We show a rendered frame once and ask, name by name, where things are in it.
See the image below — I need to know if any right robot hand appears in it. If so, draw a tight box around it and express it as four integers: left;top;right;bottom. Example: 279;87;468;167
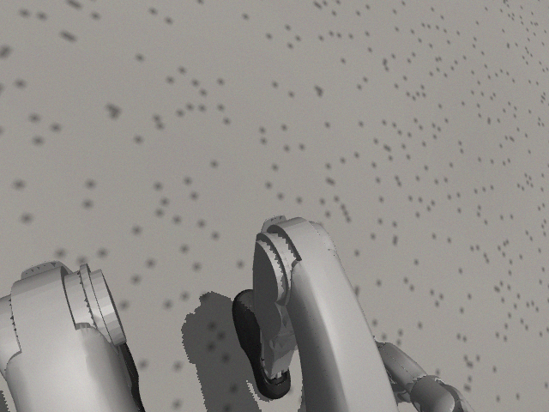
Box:
373;336;428;407

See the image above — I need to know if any left robot foot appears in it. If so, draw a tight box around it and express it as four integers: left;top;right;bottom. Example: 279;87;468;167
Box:
119;342;145;412

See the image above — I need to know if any right robot arm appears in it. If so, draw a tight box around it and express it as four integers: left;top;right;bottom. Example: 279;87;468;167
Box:
410;375;475;412

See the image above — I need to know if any right robot foot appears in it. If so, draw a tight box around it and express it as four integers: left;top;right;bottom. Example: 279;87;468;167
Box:
232;289;291;399

